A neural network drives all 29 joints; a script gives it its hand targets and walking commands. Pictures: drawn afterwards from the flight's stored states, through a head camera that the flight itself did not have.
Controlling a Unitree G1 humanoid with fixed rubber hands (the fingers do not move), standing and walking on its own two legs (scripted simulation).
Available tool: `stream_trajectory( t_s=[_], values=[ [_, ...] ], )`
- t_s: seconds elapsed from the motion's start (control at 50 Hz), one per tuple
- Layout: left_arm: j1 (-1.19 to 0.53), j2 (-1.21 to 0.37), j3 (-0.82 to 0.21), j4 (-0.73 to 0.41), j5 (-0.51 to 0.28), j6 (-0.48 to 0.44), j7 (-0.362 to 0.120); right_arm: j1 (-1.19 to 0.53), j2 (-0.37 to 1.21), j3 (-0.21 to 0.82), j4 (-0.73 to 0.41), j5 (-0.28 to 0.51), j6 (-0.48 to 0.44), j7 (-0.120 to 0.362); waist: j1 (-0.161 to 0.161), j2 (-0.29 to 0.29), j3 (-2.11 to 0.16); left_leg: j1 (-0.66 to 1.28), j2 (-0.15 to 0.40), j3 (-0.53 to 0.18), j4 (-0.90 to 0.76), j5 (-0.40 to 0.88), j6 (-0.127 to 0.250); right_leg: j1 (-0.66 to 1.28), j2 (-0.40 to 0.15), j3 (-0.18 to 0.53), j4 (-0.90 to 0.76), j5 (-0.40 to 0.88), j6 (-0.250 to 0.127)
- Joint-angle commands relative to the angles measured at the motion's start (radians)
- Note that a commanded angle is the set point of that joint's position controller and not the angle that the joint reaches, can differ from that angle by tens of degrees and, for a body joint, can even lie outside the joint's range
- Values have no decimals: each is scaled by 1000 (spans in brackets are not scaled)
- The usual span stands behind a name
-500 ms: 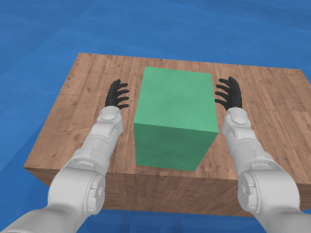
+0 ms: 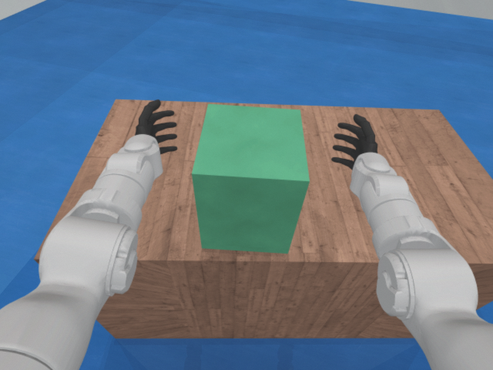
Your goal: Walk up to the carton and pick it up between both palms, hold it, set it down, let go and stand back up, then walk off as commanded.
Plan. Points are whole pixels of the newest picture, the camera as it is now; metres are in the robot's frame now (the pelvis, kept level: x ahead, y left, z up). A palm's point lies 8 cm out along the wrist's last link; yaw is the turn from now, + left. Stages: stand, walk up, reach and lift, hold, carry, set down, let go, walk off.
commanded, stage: set down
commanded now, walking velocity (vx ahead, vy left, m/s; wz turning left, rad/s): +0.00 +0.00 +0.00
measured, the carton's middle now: (249, 181) +0.49 -0.01 -0.02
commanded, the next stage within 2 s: none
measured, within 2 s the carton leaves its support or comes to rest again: neither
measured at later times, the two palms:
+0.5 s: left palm (138, 189) +0.41 +0.20 +0.05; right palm (356, 179) +0.41 -0.20 +0.08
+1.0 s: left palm (132, 243) +0.34 +0.21 -0.01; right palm (369, 238) +0.33 -0.23 +0.01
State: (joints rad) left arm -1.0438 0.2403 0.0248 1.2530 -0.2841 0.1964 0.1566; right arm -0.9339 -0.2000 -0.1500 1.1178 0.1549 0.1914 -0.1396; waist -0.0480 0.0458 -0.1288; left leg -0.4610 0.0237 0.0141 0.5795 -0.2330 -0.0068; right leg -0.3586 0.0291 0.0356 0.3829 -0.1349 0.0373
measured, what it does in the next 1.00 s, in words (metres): stands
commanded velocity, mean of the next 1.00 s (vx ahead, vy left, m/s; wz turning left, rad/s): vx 0.00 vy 0.00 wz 0.00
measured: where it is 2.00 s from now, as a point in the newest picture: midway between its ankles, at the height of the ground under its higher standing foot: outside the picture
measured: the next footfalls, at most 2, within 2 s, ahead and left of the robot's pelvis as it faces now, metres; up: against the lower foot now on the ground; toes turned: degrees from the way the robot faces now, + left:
none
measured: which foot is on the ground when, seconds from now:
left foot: down 0.00-1.00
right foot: down 0.00-1.00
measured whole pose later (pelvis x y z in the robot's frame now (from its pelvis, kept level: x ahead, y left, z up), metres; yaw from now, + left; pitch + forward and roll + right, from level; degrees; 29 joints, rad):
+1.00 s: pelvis +0.01 -0.01 +0.00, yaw +0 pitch +8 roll -3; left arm -0.40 0.24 -0.02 1.05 -0.19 -0.29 0.04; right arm -0.35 -0.20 -0.01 0.92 0.17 -0.27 -0.06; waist -0.03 0.02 -0.11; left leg -0.45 0.02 0.01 0.54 -0.22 -0.01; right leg -0.37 0.03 0.04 0.38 -0.15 0.04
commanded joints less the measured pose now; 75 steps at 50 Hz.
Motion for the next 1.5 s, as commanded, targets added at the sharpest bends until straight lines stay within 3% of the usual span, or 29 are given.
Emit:
stream_trajectory(
  t_s=[0.0,0.16,0.22,0.32,0.4,0.64,0.78,0.96,1.24,1.36,1.48],
  values=[
    [-480,224,-31,-54,-6,-137,-36,-588,-207,-7,-227,54,-65,24,-18,-49,-488,129,-24,25,-112,19,-57,61,38,-82,55,10,-48],
    [-375,186,-31,-163,40,-301,-50,-453,-141,42,-237,52,-182,53,0,-54,-562,191,-27,7,-98,147,-65,104,38,-97,85,89,-51],
    [-364,175,-41,-211,40,-341,-52,-401,-141,48,-222,56,-215,65,-7,-29,-587,225,-26,-1,-94,187,-78,91,38,-100,84,110,-49],
    [-307,156,-56,-318,46,-379,-53,-319,-157,57,-218,73,-271,69,-20,13,-612,286,-22,-8,-84,288,-107,80,41,-97,77,180,-44],
    [-250,134,-44,-430,66,-406,-54,-244,-178,64,-235,100,-331,64,-19,55,-644,353,-17,-13,-62,446,-134,92,54,-90,74,272,-47],
    [90,64,-6,-496,122,-446,-91,47,-154,127,-353,170,-457,68,11,27,-560,422,-9,-12,-63,603,-129,192,60,-58,41,363,-56],
    [205,70,-11,-548,110,-500,-107,173,-141,135,-428,178,-506,75,27,11,-503,424,-11,-1,-78,560,-113,194,54,-47,25,308,-58],
    [337,72,-68,-567,61,-615,-119,346,-103,123,-441,143,-564,96,12,1,-451,389,-15,-1,-100,402,-93,156,38,-45,21,165,-65],
    [475,100,-82,-474,16,-722,-138,467,-10,152,-459,92,-632,104,49,-75,-299,259,-36,-1,-132,94,-40,127,4,-29,33,-72,-59],
    [596,69,-75,-461,46,-718,-159,582,10,158,-410,59,-658,95,42,-71,-250,286,-35,-10,-143,90,-47,172,3,-25,28,-53,-54],
    [687,62,-47,-563,87,-713,-158,667,6,138,-379,32,-705,85,57,-11,-263,359,-25,-17,-145,166,-78,194,16,-28,22,3,-57]
  ],
)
